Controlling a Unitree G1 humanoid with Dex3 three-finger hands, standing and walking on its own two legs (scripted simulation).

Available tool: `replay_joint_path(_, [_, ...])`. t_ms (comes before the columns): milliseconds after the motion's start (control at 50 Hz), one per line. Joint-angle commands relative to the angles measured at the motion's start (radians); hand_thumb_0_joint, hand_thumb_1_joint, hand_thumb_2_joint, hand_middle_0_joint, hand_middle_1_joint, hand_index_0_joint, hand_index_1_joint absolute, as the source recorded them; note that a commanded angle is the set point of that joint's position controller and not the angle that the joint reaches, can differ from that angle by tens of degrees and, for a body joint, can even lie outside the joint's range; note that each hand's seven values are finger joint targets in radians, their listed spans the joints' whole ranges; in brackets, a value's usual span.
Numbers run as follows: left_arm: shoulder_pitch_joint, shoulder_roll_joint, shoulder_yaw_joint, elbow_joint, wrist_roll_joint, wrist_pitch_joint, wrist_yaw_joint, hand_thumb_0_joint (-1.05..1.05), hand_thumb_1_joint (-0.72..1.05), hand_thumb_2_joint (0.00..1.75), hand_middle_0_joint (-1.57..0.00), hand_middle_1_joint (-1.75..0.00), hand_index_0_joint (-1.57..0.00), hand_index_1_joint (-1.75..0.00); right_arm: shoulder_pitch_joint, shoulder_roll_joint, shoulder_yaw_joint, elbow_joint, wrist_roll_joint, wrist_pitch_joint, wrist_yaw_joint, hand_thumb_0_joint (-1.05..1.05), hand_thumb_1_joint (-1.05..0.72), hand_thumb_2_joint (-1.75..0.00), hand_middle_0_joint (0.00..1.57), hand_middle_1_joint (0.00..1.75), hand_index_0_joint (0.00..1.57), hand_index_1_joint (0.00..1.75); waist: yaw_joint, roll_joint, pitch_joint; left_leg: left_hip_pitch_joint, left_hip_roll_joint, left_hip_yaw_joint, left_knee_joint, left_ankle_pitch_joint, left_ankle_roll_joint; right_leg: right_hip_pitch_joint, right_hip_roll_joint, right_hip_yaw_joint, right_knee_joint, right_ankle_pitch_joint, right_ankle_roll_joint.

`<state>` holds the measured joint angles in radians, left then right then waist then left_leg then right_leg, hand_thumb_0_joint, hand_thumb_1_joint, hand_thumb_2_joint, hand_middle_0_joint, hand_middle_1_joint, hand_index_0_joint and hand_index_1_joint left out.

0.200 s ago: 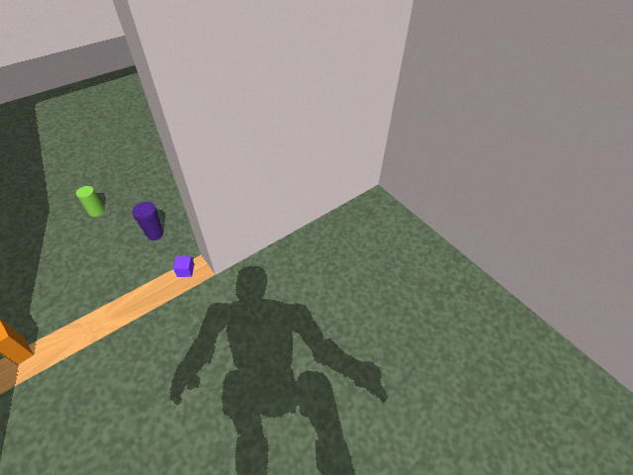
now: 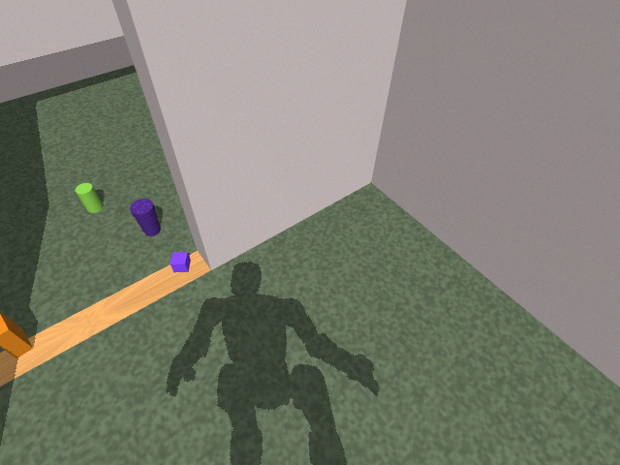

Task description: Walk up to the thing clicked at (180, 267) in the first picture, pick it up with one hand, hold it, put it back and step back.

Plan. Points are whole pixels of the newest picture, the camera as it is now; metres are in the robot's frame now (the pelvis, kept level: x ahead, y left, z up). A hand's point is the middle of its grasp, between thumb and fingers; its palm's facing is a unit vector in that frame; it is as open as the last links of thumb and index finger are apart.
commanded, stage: stand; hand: left
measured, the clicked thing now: (180, 262) +0.91 +0.50 -0.75
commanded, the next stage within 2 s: walk up in 0.92 s
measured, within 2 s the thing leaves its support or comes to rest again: neither
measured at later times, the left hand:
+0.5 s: hand out of the picture +0.07 +0.25 -0.16, palm faces -0.02 -0.94 -0.33, open 7.4 cm
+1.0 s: hand out of the picture +0.08 +0.26 -0.16, palm faces +0.03 -0.94 -0.33, open 7.4 cm
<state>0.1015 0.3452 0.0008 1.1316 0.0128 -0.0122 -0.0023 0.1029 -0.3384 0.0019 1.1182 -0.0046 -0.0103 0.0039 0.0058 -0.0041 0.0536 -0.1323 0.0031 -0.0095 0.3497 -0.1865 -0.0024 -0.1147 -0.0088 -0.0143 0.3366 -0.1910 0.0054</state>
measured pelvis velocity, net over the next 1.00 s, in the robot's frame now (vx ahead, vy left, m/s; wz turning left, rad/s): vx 0.01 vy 0.00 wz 0.04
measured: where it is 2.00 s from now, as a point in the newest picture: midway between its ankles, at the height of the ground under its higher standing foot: (263, 407)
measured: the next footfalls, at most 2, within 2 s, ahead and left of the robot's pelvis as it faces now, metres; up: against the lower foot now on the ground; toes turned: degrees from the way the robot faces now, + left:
left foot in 1.24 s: +0.18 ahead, +0.23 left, +0.00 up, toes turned +12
right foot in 1.72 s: +0.45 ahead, +0.02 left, +0.00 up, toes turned +9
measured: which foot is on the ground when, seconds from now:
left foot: down 0.00-0.98, up 1.00-1.00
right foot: down 0.00-1.00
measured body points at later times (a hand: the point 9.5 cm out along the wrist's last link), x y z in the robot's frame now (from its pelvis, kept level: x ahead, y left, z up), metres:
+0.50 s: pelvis +0.01 +0.00 +0.00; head +0.02 +0.00 +0.45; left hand +0.07 +0.30 -0.14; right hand +0.08 -0.30 -0.13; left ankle +0.00 +0.12 -0.75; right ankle +0.00 -0.12 -0.75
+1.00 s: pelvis +0.01 +0.00 +0.00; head +0.02 +0.01 +0.45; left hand +0.08 +0.31 -0.13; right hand +0.09 -0.30 -0.13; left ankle +0.00 +0.12 -0.74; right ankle -0.01 -0.12 -0.75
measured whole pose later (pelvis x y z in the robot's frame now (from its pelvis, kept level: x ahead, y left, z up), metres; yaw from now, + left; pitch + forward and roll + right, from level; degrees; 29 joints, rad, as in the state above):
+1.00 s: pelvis +0.01 +0.00 +0.00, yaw +2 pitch -1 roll -1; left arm 0.14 0.35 0.04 1.07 0.03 -0.04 -0.03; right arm 0.17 -0.36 -0.03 1.07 -0.03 0.01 0.04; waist 0.00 0.01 0.03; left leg -0.21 0.00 -0.03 0.55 -0.37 0.04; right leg -0.12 -0.01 -0.05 0.39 -0.28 -0.02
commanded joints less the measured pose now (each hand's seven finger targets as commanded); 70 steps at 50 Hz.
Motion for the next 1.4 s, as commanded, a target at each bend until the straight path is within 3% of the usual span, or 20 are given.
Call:
replay_joint_path(0, [-0.035,0.203,0.035,-0.057,-0.003,-0.023,0.011,0.0,0.9,0.9,-0.2,-0.3,-0.2,-0.3,-0.036,-0.212,-0.036,-0.063,-0.003,-0.027,-0.014,0.0,-0.9,-0.9,0.2,0.3,0.2,0.3,-0.001,0.024,-0.079,0.009,0.118,-0.098,-0.059,0.144,0.033,0.026,-0.122,0.095,-0.05,0.143,-0.033])
replay_joint_path(280, [-0.025,0.204,0.036,-0.058,-0.002,-0.022,0.01,0.0,0.9,0.9,-0.2,-0.3,-0.2,-0.3,-0.038,-0.218,-0.036,-0.062,-0.003,-0.025,-0.015,0.0,-0.9,-0.9,0.2,0.3,0.2,0.3,0.002,0.011,-0.076,0.021,0.12,-0.105,-0.065,0.119,0.03,0.01,-0.12,0.093,-0.059,0.093,-0.031])
replay_joint_path(460, [-0.022,0.21,0.037,-0.059,-0.002,-0.023,0.011,0.0,0.9,0.9,-0.2,-0.3,-0.2,-0.3,-0.025,-0.213,-0.033,-0.062,-0.002,-0.027,-0.016,0.0,-0.9,-0.9,0.2,0.3,0.2,0.3,-0.004,0.008,-0.099,0.037,0.119,-0.097,-0.05,0.202,0.032,0.036,-0.126,0.091,-0.051,0.193,-0.031])
replay_joint_path(620, [-0.023,0.206,0.038,-0.056,-0.003,-0.018,0.011,0.0,0.9,0.9,-0.2,-0.3,-0.2,-0.3,-0.028,-0.219,-0.033,-0.059,-0.002,-0.022,-0.017,0.0,-0.9,-0.9,0.2,0.3,0.2,0.3,-0.003,0.015,-0.071,0.019,0.12,-0.102,-0.066,0.132,0.031,0.029,-0.125,0.093,-0.061,0.127,-0.031])
replay_joint_path(880, [-0.023,0.212,0.038,-0.065,-0.002,-0.022,0.013,0.0,0.9,0.9,-0.2,-0.3,-0.2,-0.3,-0.026,-0.219,-0.035,-0.064,-0.003,-0.024,-0.016,0.0,-0.9,-0.9,0.2,0.3,0.2,0.3,-0.003,0.008,-0.094,0.04,0.123,-0.096,-0.056,0.191,0.033,0.048,-0.13,0.092,-0.059,0.181,-0.031])
replay_joint_path(900, [0.06,0.308,0.104,-0.114,0.006,-0.042,-0.005,0.0,0.9,0.9,-0.2,-0.3,-0.2,-0.3,0.019,-0.288,-0.093,-0.127,-0.018,-0.02,0.013,0.0,-0.9,-0.9,0.2,0.3,0.2,0.3,0.028,0.018,-0.159,-0.072,0.062,-0.123,0.042,-0.232,0.096,0.162,-0.087,0.058,0.029,-0.25,-0.065])
replay_joint_path(920, [0.115,0.323,0.118,-0.097,0.017,-0.045,-0.008,0.0,0.9,0.9,-0.2,-0.3,-0.2,-0.3,-0.005,-0.28,-0.096,-0.139,-0.027,-0.014,0.026,0.0,-0.9,-0.9,0.2,0.3,0.2,0.3,0.065,0.006,-0.081,-0.272,0.043,-0.116,0.085,-0.423,0.093,0.19,-0.135,0.139,0.013,-0.464,-0.102])
replay_joint_path(940, [0.134,0.35,0.136,-0.093,0.025,-0.049,-0.008,0.0,0.9,0.9,-0.2,-0.3,-0.2,-0.3,-0.056,-0.261,-0.093,-0.167,-0.031,-0.006,0.034,0.0,-0.9,-0.9,0.2,0.3,0.2,0.3,0.087,-0.08,0.003,-0.438,0.011,-0.048,0.237,-0.366,0.071,0.215,-0.228,0.254,-0.093,-0.577,-0.147])
replay_joint_path(960, [0.156,0.387,0.155,-0.112,0.03,-0.054,-0.005,0.0,0.9,0.9,-0.2,-0.3,-0.2,-0.3,-0.114,-0.247,-0.096,-0.209,-0.043,0.001,0.041,0.0,-0.9,-0.9,0.2,0.3,0.2,0.3,0.115,-0.17,0.043,-0.535,0.008,-0.014,0.483,-0.307,0.053,0.157,-0.395,0.423,-0.226,-0.657,-0.228])
replay_joint_path(1000, [0.091,0.357,0.152,-0.179,0.029,-0.067,-0.003,0.0,0.9,0.9,-0.2,-0.3,-0.2,-0.3,-0.061,-0.26,-0.108,-0.224,-0.045,-0.004,0.054,0.0,-0.9,-0.9,0.2,0.3,0.2,0.3,0.078,-0.086,0.097,-0.574,0.095,-0.073,0.546,-0.256,0.027,0.107,-0.459,0.441,-0.246,-0.533,-0.281])
replay_joint_path(1100, [0.031,0.344,0.15,-0.243,0.032,-0.084,-0.017,0.0,0.9,0.9,-0.2,-0.3,-0.2,-0.3,0.04,-0.246,-0.125,-0.238,-0.028,-0.018,0.088,0.0,-0.9,-0.9,0.2,0.3,0.2,0.3,0.024,-0.121,0.065,-0.395,0.126,-0.037,0.403,-0.183,0.004,0.049,-0.311,0.118,-0.171,-0.279,-0.211])
replay_joint_path(1160, [0.014,0.348,0.145,-0.27,0.028,-0.078,-0.032,0.0,0.9,0.9,-0.2,-0.3,-0.2,-0.3,0.094,-0.24,-0.14,-0.244,-0.025,-0.02,0.094,0.0,-0.9,-0.9,0.2,0.3,0.2,0.3,-0.01,-0.158,0.047,-0.185,0.09,0.045,0.283,-0.054,0.002,-0.11,-0.239,-0.016,-0.082,-0.266,-0.161])
replay_joint_path(1180, [-0.011,0.348,0.144,-0.277,0.028,-0.072,-0.035,0.0,0.9,0.9,-0.2,-0.3,-0.2,-0.3,0.174,-0.245,-0.151,-0.224,-0.023,-0.022,0.092,0.0,-0.9,-0.9,0.2,0.3,0.2,0.3,-0.06,-0.129,0.019,-0.062,0.068,0.087,0.238,0.034,0.004,-0.171,-0.229,-0.053,-0.006,-0.265,-0.146])
replay_joint_path(1220, [0.046,0.281,0.126,-0.284,0.032,-0.059,-0.037,0.0,0.9,0.9,-0.2,-0.3,-0.2,-0.3,0.361,-0.301,-0.183,-0.168,-0.026,-0.028,0.07,0.0,-0.9,-0.9,0.2,0.3,0.2,0.3,-0.134,0.09,-0.098,0.222,-0.001,0.104,0.254,-0.027,0.024,-0.292,-0.159,-0.135,0.368,-0.144,-0.111])
replay_joint_path(1240, [0.116,0.208,0.105,-0.281,0.026,-0.05,-0.042,0.0,0.9,0.9,-0.2,-0.3,-0.2,-0.3,0.46,-0.36,-0.203,-0.155,-0.034,-0.033,0.052,0.0,-0.9,-0.9,0.2,0.3,0.2,0.3,-0.172,0.305,-0.116,0.302,0.08,-0.093,0.111,-0.268,0.087,-0.43,-0.074,-0.162,0.694,-0.264,-0.08])
replay_joint_path(1260, [0.142,0.163,0.088,-0.313,0.013,-0.048,-0.04,0.0,0.9,0.9,-0.2,-0.3,-0.2,-0.3,0.433,-0.435,-0.202,-0.198,-0.04,-0.044,0.042,0.0,-0.9,-0.9,0.2,0.3,0.2,0.3,-0.138,0.442,-0.087,0.241,0.304,-0.616,-0.107,-0.549,0.169,-0.606,0.032,-0.072,0.869,-0.449,-0.054])
replay_joint_path(1280, [0.098,0.29,0.113,-0.314,0.007,-0.043,-0.031,0.0,0.9,0.9,-0.2,-0.3,-0.2,-0.3,0.33,-0.476,-0.204,-0.243,-0.01,-0.047,0.048,0.0,-0.9,-0.9,0.2,0.3,0.2,0.3,-0.117,0.259,-0.068,0.103,0.395,-0.809,-0.214,-0.677,0.274,-0.541,-0.03,0.04,0.9,-0.43,-0.067])
replay_joint_path(1300, [0.058,0.323,0.108,-0.314,0.01,-0.044,-0.028,0.0,0.9,0.9,-0.2,-0.3,-0.2,-0.3,0.272,-0.473,-0.2,-0.261,-0.003,-0.044,0.042,0.0,-0.9,-0.9,0.2,0.3,0.2,0.3,-0.088,0.185,0.011,-0.008,0.407,-0.809,-0.234,-0.682,0.286,-0.537,-0.076,0.074,0.912,-0.372,-0.068])
replay_joint_path(1340, [0.137,0.312,0.114,-0.256,-0.012,-0.041,-0.032,0.0,0.9,0.9,-0.2,-0.3,-0.2,-0.3,0.202,-0.373,-0.161,-0.295,-0.009,-0.063,0.028,0.0,-0.9,-0.9,0.2,0.3,0.2,0.3,-0.026,0.101,0.022,-0.017,0.274,-0.469,-0.109,-0.359,0.207,-0.496,-0.124,0.099,0.835,-0.207,-0.067])
replay_joint_path(1380, [0.205,0.297,0.116,-0.234,-0.015,-0.032,-0.04,0.0,0.9,0.9,-0.2,-0.3,-0.2,-0.3,0.241,-0.334,-0.145,-0.287,0.006,-0.079,0.026,0.0,-0.9,-0.9,0.2,0.3,0.2,0.3,0.0,0.133,-0.004,-0.037,0.215,-0.324,-0.095,-0.189,0.166,-0.418,-0.125,0.069,0.742,-0.13,-0.057])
